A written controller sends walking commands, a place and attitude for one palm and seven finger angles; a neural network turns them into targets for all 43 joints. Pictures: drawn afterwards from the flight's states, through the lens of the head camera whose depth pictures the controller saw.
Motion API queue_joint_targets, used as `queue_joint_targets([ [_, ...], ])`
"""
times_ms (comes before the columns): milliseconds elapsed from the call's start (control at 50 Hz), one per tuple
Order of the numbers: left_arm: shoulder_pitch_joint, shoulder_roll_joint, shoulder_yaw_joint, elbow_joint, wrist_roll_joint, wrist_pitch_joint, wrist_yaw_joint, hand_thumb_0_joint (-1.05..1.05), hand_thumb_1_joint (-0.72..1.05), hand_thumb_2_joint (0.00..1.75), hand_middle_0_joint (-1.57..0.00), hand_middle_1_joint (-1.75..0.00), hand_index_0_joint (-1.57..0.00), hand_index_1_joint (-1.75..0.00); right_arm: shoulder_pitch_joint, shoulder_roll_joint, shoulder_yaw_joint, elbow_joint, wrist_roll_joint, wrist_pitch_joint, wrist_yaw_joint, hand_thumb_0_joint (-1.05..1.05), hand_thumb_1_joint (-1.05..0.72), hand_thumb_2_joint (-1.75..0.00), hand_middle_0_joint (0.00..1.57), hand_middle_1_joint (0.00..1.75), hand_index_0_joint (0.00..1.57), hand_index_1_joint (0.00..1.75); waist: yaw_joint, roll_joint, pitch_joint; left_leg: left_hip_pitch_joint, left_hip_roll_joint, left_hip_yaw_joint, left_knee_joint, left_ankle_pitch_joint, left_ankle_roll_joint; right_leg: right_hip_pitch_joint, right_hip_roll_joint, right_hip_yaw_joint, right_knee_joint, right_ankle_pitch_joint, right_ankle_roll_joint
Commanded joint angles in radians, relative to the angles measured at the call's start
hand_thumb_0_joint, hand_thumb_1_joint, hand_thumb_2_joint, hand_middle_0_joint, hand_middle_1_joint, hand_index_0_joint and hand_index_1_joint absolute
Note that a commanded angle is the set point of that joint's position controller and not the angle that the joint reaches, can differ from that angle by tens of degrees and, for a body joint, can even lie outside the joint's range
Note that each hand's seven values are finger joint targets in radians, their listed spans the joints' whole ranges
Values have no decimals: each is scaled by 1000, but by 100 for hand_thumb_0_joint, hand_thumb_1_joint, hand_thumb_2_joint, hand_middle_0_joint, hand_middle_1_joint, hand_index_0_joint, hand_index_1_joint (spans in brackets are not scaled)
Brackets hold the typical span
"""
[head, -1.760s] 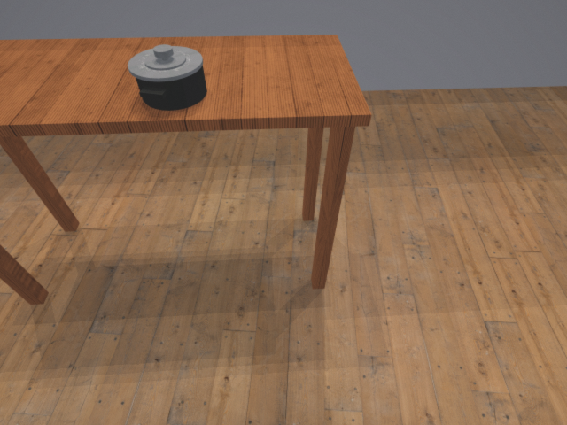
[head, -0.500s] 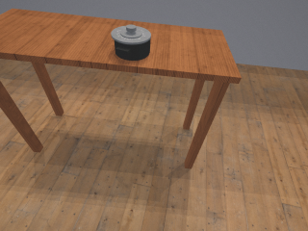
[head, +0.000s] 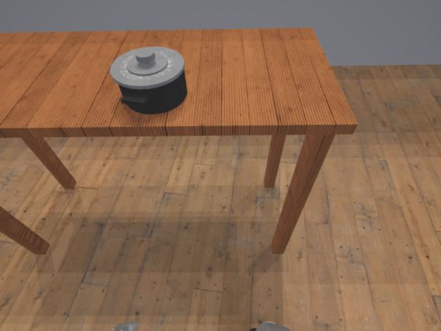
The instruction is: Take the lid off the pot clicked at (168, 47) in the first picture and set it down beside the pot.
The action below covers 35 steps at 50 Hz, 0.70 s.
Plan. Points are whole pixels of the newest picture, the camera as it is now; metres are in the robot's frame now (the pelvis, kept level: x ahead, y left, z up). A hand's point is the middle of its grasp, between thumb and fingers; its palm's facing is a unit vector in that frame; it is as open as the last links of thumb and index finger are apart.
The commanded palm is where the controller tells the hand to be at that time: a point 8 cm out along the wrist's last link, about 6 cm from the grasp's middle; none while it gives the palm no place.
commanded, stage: take the last steps up to it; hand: left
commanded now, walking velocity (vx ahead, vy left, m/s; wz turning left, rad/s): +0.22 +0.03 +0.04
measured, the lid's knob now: (145, 55) +0.63 +0.17 +0.18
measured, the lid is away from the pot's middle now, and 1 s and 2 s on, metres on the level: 0.00 0.00 0.00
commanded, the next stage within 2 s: come to a stop and stand still in 0.18 s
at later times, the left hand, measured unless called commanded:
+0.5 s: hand out of the picture +0.11 +0.20 -0.17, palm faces +0.10 -0.98 -0.17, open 7.3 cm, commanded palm none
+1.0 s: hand out of the picture +0.14 +0.17 -0.14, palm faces +0.02 -0.97 -0.24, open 7.4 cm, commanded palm none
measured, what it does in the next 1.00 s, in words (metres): walks ahead: left foot, then right foot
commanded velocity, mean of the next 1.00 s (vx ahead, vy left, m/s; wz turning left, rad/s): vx -0.01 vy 0.02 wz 0.01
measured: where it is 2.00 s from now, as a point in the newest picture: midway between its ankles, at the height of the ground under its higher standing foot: outside the picture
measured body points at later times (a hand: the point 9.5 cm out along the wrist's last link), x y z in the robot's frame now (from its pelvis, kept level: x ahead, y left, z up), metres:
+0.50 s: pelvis +0.15 +0.03 +0.01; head +0.17 +0.06 +0.46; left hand +0.11 +0.26 -0.16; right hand +0.25 -0.18 -0.13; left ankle +0.19 +0.14 -0.72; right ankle +0.10 -0.09 -0.71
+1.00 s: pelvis +0.11 -0.02 +0.02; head +0.12 -0.04 +0.47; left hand +0.14 +0.22 -0.12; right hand +0.13 -0.27 -0.14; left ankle +0.11 +0.12 -0.67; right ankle +0.09 -0.14 -0.72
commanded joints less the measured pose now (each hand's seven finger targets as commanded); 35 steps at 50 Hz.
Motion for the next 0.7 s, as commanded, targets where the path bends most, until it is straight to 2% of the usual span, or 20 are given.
queue_joint_targets([
  [0,443,284,74,74,-20,-38,38,0,90,90,-20,-30,-20,-30,6,-127,-34,-86,13,-12,-3,0,-90,-90,20,30,20,30,174,-200,-231,-600,9,-88,844,-85,29,655,-415,638,-295,154,-227],
  [40,276,205,55,35,-18,-34,49,0,90,90,-20,-30,-20,-30,-97,-99,-38,-108,7,-2,3,0,-90,-90,20,30,20,30,130,-80,-60,-646,90,-119,898,46,29,411,-369,508,-335,80,-213],
  [60,217,160,37,21,-16,-37,50,0,90,90,-20,-30,-20,-30,-113,-88,-35,-114,1,10,5,0,-90,-90,20,30,20,30,88,-42,-9,-609,119,-132,853,86,20,281,-332,409,-348,91,-187],
  [100,161,114,18,12,-9,-41,50,0,90,90,-20,-30,-20,-30,-72,-54,-31,-102,-7,39,9,0,-90,-90,20,30,20,30,33,-64,19,-525,129,-106,746,133,-1,143,-267,235,-380,150,-137],
  [140,147,107,21,5,-3,-41,53,0,90,90,-20,-30,-20,-30,-55,-40,-33,-106,-7,56,13,0,-90,-90,20,30,20,30,6,-105,12,-467,135,-75,618,150,-21,74,-241,148,-387,180,-127],
  [160,148,109,19,5,-3,-40,50,0,90,90,-20,-30,-20,-30,-72,-40,-31,-114,-7,60,17,0,-90,-90,20,30,20,30,10,-119,13,-451,129,-56,551,179,-29,68,-220,126,-396,174,-121],
  [240,187,160,22,26,-7,-34,42,0,90,90,-20,-30,-20,-30,-169,-58,-29,-153,-4,51,29,0,-90,-90,20,30,20,30,43,-135,-18,-439,103,-10,340,234,-40,162,-207,122,-370,150,-118],
  [280,197,162,20,35,-7,-26,44,0,90,90,-20,-30,-20,-30,-218,-70,-25,-165,-4,44,26,0,-90,-90,20,30,20,30,61,-141,-9,-416,84,-6,244,229,-45,208,-200,128,-332,232,-106],
  [340,188,144,5,42,-16,-2,57,0,90,90,-20,-30,-20,-30,-179,-97,-16,-139,1,35,9,0,-90,-90,20,30,20,30,36,-106,-50,-216,72,-18,1,465,-48,211,-125,63,-173,320,-33],
  [360,217,119,-2,45,-18,5,61,0,90,90,-20,-30,-20,-30,-152,-151,-25,-132,0,29,2,0,-90,-90,20,30,20,30,37,7,-94,-116,149,-77,-16,739,-26,184,-81,46,-101,208,12],
  [380,261,94,-10,50,-25,14,67,0,90,90,-20,-30,-20,-30,-152,-203,-31,-140,3,29,-6,0,-90,-90,20,30,20,30,51,109,-122,-66,276,-187,-10,1016,41,150,-44,27,-83,0,53],
  [400,285,87,-14,55,-24,23,75,0,90,90,-20,-30,-20,-30,-168,-225,-38,-145,6,42,-11,0,-90,-90,20,30,20,30,54,138,-112,-87,335,-205,-31,1100,94,166,-24,29,-48,-213,64],
  [420,292,92,-15,54,-24,33,77,0,90,90,-20,-30,-20,-30,-203,-226,-36,-152,8,48,-18,0,-90,-90,20,30,20,30,64,147,-64,-126,355,-222,-68,1143,128,156,-13,36,15,-311,69],
  [440,276,103,-13,60,-24,42,77,0,90,90,-20,-30,-20,-30,-209,-219,-36,-146,6,50,-28,0,-90,-90,20,30,20,30,52,217,-69,-112,364,-253,-91,1253,149,124,-8,54,116,-365,75],
  [480,248,136,5,48,-20,56,78,0,90,90,-20,-30,-20,-30,-206,-228,-44,-148,3,63,-44,0,-90,-90,20,30,20,30,35,213,-84,-107,387,-234,-75,1335,177,73,-3,128,321,-430,68],
  [520,232,143,18,32,-20,64,72,0,90,90,-20,-30,-20,-30,-244,-235,-57,-170,0,74,-44,0,-90,-90,20,30,20,30,37,119,-106,-102,385,-208,-56,1234,193,27,8,150,418,-412,60],
  [560,209,133,28,9,-17,75,66,0,90,90,-20,-30,-20,-30,-269,-245,-69,-186,-3,80,-44,0,-90,-90,20,30,20,30,38,84,-148,-89,374,-187,-60,1111,187,-16,18,165,487,-365,70],
  [600,207,122,35,-11,-16,83,62,0,90,90,-20,-30,-20,-30,-290,-233,-75,-199,-3,80,-41,0,-90,-90,20,30,20,30,43,105,-189,-100,356,-155,-65,986,172,-19,21,171,499,-328,76],
  [620,204,119,34,-23,-19,85,59,0,90,90,-20,-30,-20,-30,-308,-231,-75,-210,-4,80,-39,0,-90,-90,20,30,20,30,50,75,-177,-143,358,-160,-74,913,172,4,16,169,475,-331,70],
  [680,194,100,30,-41,-16,88,51,0,90,90,-20,-30,-20,-30,-336,-233,-80,-217,-11,83,-26,0,-90,-90,20,30,20,30,48,177,-159,-222,327,-150,-111,642,144,85,4,125,283,-309,62],
])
